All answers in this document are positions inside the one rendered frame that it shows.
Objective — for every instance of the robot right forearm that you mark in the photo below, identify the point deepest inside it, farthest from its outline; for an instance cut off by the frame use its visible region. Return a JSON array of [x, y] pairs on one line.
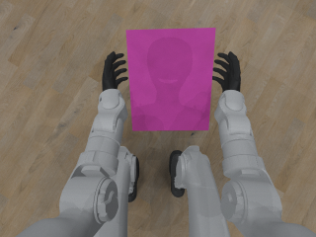
[[240, 156]]

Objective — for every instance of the robot left shin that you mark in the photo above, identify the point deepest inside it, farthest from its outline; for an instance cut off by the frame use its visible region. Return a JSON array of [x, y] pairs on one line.
[[124, 149]]

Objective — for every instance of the robot left upper arm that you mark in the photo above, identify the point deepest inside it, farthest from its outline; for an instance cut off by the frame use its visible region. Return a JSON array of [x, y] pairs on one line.
[[87, 202]]

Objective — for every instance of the robot left hand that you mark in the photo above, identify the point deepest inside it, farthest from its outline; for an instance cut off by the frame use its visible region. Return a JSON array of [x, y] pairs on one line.
[[109, 77]]

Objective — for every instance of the robot right hand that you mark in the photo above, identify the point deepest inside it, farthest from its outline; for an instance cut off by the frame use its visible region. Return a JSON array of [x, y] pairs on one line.
[[232, 75]]

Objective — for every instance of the robot left foot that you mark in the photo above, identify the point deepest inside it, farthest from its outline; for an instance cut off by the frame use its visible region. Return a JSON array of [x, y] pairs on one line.
[[132, 196]]

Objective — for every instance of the robot left forearm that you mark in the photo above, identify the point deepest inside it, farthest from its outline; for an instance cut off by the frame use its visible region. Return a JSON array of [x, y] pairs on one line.
[[100, 158]]

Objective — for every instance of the carton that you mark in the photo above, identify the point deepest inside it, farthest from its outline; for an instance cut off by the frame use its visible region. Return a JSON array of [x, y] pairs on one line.
[[170, 78]]

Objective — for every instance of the robot right upper arm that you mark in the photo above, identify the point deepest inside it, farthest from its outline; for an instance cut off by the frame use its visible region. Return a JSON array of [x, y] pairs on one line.
[[254, 208]]

